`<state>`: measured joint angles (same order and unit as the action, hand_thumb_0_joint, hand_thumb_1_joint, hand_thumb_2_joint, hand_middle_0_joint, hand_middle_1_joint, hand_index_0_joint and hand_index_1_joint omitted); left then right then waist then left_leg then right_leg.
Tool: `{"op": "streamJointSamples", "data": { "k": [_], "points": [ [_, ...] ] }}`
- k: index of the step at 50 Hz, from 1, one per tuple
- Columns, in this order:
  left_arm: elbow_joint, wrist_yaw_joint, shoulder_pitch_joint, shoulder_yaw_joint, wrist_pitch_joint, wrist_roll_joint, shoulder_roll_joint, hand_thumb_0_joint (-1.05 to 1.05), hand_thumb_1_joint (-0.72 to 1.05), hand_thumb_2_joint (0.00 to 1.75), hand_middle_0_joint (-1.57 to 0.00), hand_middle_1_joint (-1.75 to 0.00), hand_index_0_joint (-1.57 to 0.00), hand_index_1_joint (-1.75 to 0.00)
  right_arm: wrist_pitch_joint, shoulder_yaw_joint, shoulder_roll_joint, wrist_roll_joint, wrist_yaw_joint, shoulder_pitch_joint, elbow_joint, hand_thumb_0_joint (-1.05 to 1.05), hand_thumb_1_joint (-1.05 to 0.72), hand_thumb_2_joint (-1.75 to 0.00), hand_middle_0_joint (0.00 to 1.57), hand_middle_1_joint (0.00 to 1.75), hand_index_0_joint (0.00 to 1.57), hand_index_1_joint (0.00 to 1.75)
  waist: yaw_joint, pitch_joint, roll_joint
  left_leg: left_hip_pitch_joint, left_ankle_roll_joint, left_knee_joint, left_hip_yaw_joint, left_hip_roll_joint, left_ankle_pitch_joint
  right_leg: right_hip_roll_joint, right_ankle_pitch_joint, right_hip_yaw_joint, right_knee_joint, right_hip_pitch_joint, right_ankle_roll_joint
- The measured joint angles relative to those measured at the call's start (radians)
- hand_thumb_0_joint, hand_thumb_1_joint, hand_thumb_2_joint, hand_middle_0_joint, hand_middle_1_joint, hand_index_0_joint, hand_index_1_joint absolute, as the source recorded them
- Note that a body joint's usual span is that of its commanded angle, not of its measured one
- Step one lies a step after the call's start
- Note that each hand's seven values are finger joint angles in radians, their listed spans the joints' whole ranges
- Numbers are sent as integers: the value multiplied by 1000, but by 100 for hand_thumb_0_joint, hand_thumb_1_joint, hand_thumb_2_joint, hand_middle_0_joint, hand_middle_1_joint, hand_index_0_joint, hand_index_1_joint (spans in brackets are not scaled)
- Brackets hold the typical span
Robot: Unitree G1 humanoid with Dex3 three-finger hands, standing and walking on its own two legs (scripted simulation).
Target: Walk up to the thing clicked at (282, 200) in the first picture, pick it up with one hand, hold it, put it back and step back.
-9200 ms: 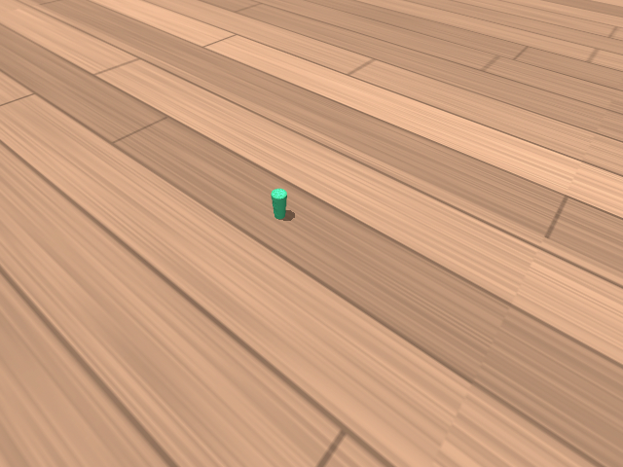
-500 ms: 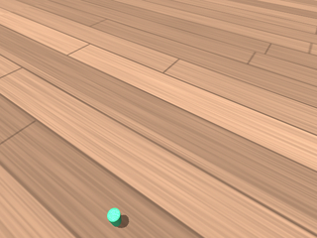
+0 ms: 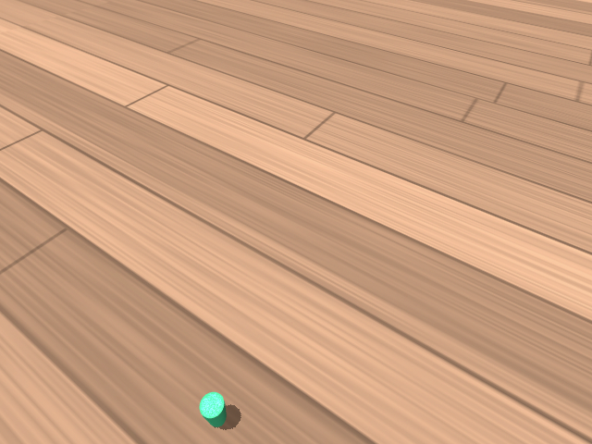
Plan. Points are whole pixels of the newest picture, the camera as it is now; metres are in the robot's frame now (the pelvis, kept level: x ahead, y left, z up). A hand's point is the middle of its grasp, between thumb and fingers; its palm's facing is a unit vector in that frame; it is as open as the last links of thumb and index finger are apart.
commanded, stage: stand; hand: left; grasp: from the side
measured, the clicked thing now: (215, 411) +0.38 +0.21 -0.72
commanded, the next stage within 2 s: go down in 0.62 s
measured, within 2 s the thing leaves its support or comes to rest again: neither
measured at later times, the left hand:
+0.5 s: hand out of the picture +0.07 +0.25 -0.16, palm faces -0.03 -0.94 -0.35, open 7.4 cm
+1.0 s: hand out of the picture +0.17 +0.26 -0.16, palm faces +0.03 -0.94 -0.35, open 11.6 cm
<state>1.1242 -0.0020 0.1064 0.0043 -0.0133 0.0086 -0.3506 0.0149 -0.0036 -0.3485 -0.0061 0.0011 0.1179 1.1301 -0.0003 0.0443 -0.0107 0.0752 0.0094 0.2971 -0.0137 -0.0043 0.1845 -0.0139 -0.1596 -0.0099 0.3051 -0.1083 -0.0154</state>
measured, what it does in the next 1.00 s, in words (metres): stands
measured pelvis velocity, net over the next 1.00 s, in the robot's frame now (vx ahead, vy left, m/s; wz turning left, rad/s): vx -0.01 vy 0.00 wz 0.00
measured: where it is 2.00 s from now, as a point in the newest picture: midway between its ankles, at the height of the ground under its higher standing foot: outside the picture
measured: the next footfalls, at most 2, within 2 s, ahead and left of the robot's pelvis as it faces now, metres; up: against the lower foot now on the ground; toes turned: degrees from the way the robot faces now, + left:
none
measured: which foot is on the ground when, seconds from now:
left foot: down 0.00-1.00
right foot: down 0.00-1.00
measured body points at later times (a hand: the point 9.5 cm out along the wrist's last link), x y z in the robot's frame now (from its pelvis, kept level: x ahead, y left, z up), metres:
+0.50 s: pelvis +0.00 +0.00 +0.00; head +0.01 -0.01 +0.45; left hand +0.07 +0.30 -0.13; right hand +0.07 -0.30 -0.14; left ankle -0.01 +0.12 -0.75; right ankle +0.01 -0.11 -0.75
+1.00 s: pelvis -0.01 +0.00 -0.02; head +0.05 +0.01 +0.42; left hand +0.16 +0.31 -0.14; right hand +0.09 -0.26 -0.15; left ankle -0.01 +0.12 -0.75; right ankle +0.01 -0.11 -0.75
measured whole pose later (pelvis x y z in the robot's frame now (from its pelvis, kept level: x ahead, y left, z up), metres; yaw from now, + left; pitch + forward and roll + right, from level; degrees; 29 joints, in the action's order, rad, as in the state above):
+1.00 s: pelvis -0.01 +0.00 -0.02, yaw +0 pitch +7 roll +0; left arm 0.99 -0.02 -0.03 -0.17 0.01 0.08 -0.33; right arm 0.05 0.02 -0.25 0.03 -0.03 0.22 0.79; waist -0.02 -0.01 0.00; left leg 0.42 0.00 0.61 -0.02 0.00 0.31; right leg -0.01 -0.28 -0.01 0.59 -0.44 -0.02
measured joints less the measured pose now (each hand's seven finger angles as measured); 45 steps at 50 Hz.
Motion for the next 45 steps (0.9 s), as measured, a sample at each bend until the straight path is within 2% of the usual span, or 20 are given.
{"op": "streamJointSamples", "data": {
  "k": [37,39,41,45],
  "points": [
    [0,1,8,3,-1,1,0,1,90,89,-20,-30,-20,-30,-4,1,-2,-2,0,14,-4,1,-91,-89,21,30,20,30,-1,2,0,4,4,3,2,-6,8,-6,-7,2,3,-5,-5],
    [-52,12,8,-12,-5,-19,12,1,88,89,-20,-29,-19,-29,5,-2,1,30,-17,46,-86,1,-91,-90,21,30,20,30,-7,-5,-2,56,1,46,-7,-3,23,-3,-22,-7,39,-51,-4],
    [-55,15,-44,-47,-20,-20,29,1,83,87,-18,-27,-17,-27,26,-2,12,48,-29,64,-156,1,-92,-90,20,30,20,30,-8,4,-4,114,-1,99,-15,1,40,1,-38,-15,85,-102,-3],
    [-52,-9,-144,-112,-13,26,27,1,66,75,-11,-20,-11,-20,39,12,58,44,-36,69,-249,1,-94,-91,20,30,20,30,-14,-9,7,246,-1,208,-13,2,77,2,-72,-14,191,-235,-3]
  ]
}}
